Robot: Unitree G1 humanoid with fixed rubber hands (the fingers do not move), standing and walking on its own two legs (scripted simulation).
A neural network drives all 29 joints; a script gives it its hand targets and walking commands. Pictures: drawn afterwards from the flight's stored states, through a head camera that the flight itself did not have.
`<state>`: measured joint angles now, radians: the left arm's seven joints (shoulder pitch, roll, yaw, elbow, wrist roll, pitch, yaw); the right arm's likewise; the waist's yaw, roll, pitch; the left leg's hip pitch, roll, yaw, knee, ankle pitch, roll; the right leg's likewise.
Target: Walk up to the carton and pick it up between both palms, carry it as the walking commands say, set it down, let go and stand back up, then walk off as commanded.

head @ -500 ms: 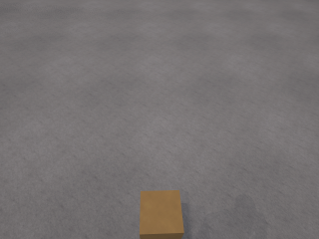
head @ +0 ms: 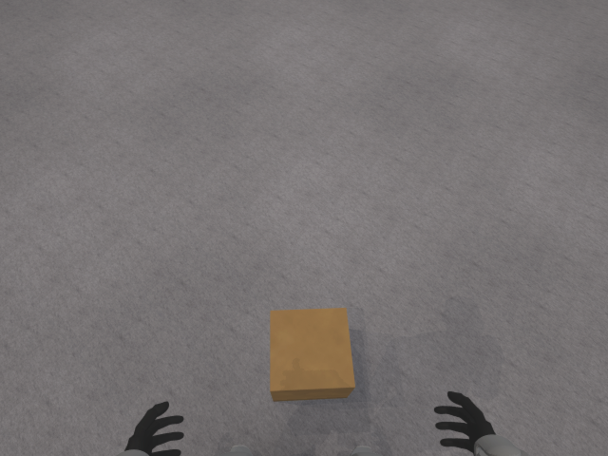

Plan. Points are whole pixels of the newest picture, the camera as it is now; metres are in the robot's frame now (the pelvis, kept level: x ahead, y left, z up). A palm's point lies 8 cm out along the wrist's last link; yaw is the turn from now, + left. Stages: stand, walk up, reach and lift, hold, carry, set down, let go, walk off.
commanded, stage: reach and lift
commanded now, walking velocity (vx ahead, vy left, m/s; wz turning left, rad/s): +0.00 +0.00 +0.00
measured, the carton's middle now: (309, 355) +0.41 -0.02 -0.65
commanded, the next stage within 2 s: none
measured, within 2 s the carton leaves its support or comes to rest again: neither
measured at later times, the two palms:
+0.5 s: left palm (168, 400) +0.22 +0.20 -0.15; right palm (459, 391) +0.24 -0.23 -0.15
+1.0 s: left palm (200, 313) +0.37 +0.18 -0.19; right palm (433, 303) +0.39 -0.23 -0.18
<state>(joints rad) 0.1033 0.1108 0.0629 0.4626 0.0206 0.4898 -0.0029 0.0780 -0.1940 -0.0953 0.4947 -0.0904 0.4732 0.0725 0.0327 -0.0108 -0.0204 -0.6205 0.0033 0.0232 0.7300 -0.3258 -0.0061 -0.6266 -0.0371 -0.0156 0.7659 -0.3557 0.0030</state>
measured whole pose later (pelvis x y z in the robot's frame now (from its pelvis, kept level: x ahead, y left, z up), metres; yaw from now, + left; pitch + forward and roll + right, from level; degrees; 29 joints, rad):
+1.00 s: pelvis -0.07 +0.00 -0.09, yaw +0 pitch +37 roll +1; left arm -0.80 0.15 0.24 0.75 -0.03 0.17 0.10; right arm -0.91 -0.31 -0.24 0.91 0.03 0.14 0.04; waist 0.01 -0.01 -0.05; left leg -1.42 0.00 0.00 1.09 -0.32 -0.02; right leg -1.43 0.00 0.01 1.11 -0.34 0.00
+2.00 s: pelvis -0.10 +0.00 -0.27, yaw +1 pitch +48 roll +2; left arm -1.17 0.25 0.24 0.90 -0.12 0.11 0.12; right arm -1.23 -0.37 -0.18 1.00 0.13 0.09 -0.04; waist 0.01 0.01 0.00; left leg -2.15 -0.03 -0.02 1.79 -0.48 -0.05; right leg -2.16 0.03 0.04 1.82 -0.50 0.01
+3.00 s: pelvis -0.11 +0.00 -0.38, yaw +1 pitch +37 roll +2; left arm -1.40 0.34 0.07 1.20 -0.30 -0.01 0.13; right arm -1.42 -0.42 0.00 1.23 0.27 -0.02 -0.07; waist -0.01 0.03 0.34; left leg -2.31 -0.03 -0.01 2.19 -0.54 -0.04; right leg -2.31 0.00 0.03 2.22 -0.56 0.00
